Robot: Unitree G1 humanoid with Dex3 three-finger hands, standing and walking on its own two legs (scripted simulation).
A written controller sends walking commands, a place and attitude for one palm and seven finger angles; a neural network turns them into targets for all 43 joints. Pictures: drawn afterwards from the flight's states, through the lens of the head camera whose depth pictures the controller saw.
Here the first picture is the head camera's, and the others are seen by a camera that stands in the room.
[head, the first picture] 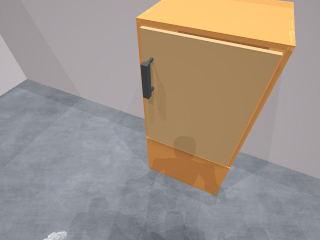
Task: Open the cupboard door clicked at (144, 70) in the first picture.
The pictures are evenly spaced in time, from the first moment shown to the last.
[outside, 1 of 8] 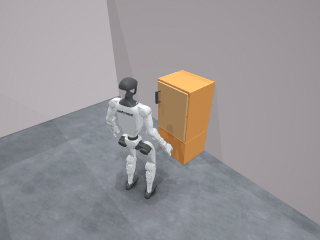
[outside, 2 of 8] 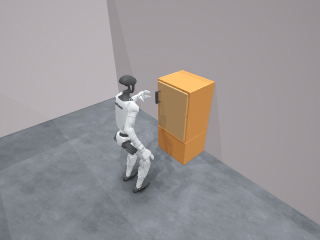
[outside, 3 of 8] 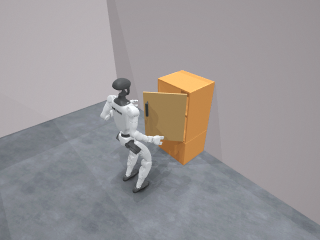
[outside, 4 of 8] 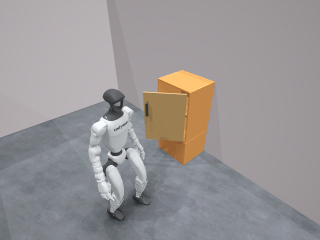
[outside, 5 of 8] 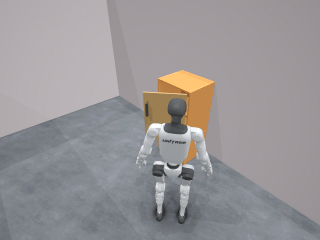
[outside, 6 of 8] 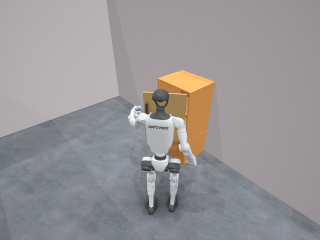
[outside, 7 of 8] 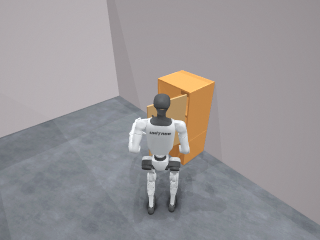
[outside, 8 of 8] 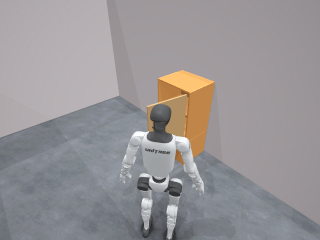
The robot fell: no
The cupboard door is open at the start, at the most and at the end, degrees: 0 80 80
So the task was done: yes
